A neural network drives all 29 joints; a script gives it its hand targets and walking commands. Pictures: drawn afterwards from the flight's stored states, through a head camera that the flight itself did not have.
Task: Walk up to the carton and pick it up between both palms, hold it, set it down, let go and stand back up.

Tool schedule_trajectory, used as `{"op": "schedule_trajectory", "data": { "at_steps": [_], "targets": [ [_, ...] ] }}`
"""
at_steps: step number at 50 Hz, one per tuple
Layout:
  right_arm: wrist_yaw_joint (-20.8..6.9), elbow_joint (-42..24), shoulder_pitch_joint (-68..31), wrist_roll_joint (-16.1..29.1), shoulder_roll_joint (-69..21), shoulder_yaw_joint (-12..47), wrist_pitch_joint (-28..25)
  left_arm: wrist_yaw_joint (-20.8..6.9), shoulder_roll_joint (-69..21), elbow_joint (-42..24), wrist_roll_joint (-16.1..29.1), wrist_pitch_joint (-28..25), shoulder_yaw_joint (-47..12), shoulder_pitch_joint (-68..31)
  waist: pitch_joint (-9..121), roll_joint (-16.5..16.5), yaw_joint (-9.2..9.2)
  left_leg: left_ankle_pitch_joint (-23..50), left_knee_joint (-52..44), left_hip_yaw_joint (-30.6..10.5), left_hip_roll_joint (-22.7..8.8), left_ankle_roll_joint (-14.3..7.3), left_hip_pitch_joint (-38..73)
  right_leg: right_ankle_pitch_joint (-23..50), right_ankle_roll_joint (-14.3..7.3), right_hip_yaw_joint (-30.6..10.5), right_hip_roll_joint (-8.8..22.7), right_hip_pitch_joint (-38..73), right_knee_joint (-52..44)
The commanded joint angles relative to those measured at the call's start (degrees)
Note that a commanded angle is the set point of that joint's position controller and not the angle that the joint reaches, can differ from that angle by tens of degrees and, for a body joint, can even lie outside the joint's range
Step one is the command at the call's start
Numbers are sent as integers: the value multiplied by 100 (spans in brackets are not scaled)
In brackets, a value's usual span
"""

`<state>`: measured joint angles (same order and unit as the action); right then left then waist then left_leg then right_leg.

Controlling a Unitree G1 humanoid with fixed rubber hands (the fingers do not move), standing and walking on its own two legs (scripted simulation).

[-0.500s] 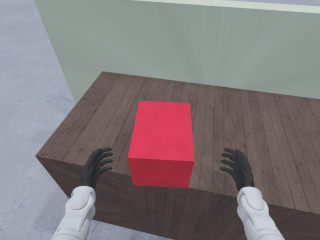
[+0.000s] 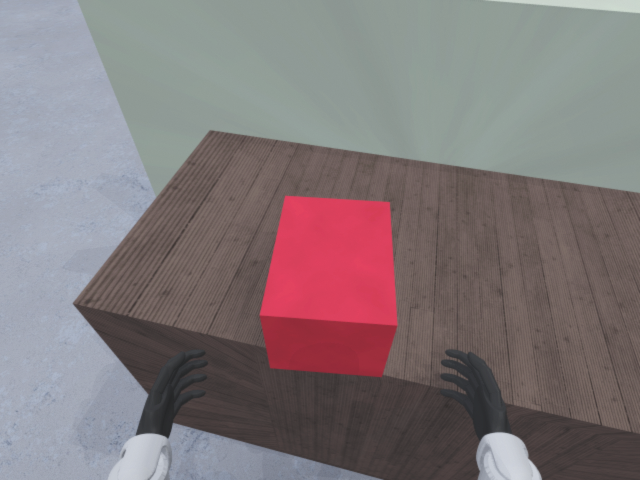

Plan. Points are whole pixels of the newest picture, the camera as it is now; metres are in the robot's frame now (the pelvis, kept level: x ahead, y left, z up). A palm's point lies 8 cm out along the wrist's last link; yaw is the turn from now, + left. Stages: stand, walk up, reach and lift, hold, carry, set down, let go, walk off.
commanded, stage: set down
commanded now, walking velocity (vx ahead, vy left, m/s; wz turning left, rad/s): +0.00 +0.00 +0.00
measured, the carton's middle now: (331, 282) +0.41 -0.03 -0.04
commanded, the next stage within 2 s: let go in 1.02 s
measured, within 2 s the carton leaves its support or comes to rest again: neither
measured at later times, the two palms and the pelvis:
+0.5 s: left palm (145, 466) +0.17 +0.21 -0.06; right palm (492, 428) +0.18 -0.22 -0.05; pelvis +0.01 -0.01 +0.00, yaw +0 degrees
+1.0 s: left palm out of the picture +0.15 +0.22 -0.07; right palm (494, 429) +0.18 -0.22 -0.05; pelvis +0.00 -0.02 +0.00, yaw +0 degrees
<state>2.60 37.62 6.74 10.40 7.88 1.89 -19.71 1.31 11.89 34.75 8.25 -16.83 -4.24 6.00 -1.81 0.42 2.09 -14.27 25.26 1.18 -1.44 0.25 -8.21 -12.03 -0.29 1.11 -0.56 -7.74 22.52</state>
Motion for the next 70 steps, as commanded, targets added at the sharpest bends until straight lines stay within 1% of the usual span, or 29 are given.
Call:
{"op": "schedule_trajectory", "data": {
  "at_steps": [1,7,12,18,24,30,36,43,52,70],
  "targets": [
    [19,-660,-394,-124,400,-108,-81,-26,412,-839,-207,286,230,-140,462,70,-93,1338,-386,-79,152,174,261,988,-187,-160,-113,404,-370],
    [-32,-982,-330,-517,464,-215,197,-23,307,-1346,-448,1028,265,19,148,75,-161,1416,-537,34,111,210,414,876,-204,-17,-139,483,-523],
    [-113,-1011,-70,-766,490,-311,456,-13,361,-1518,-580,1362,352,159,47,131,-197,1363,-646,149,86,209,447,836,-216,6,-101,547,-614],
    [-157,-878,132,-865,473,-370,593,-57,447,-1525,-656,1482,448,259,107,119,-222,1311,-703,229,81,199,442,898,-192,-30,-36,661,-629],
    [-163,-740,196,-913,527,-372,613,-118,539,-1405,-678,1662,512,291,145,16,-243,1280,-681,262,99,172,428,945,-160,-42,-3,671,-601],
    [-148,-528,264,-961,546,-386,701,-191,629,-1216,-723,1863,579,288,10,60,-249,1173,-702,277,90,147,400,823,-149,-67,20,670,-610],
    [-142,-464,260,-1031,560,-446,797,-233,645,-1096,-764,2060,631,240,-136,133,-241,1161,-733,280,75,149,388,707,-152,-60,13,634,-639],
    [-154,-419,255,-1116,577,-513,910,-229,621,-1081,-808,2218,642,209,-227,172,-238,1149,-749,266,59,160,367,616,-161,-58,9,608,-646],
    [-193,-418,234,-1193,598,-567,1049,-199,566,-1093,-838,2377,621,205,-261,139,-245,978,-777,244,36,139,299,426,-163,-54,6,599,-629],
    [-278,-533,202,-1278,589,-584,1203,-126,487,-1150,-857,2534,594,164,-266,108,-267,757,-785,254,12,85,185,209,-150,-98,31,585,-585]
  ]
}}
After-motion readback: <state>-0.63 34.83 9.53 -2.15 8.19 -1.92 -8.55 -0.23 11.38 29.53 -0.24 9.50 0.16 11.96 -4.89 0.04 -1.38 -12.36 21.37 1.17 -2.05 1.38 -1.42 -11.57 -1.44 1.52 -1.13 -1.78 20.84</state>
